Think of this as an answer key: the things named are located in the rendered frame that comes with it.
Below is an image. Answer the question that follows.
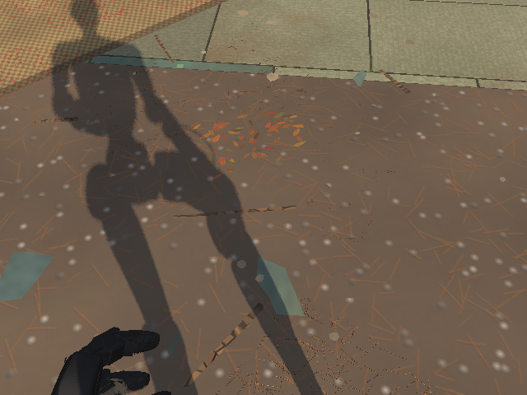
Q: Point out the left robot hand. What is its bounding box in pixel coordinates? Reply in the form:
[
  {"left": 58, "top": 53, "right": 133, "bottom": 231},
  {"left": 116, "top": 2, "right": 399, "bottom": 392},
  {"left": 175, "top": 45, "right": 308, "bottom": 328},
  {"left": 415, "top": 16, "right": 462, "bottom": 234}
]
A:
[{"left": 51, "top": 327, "right": 171, "bottom": 395}]

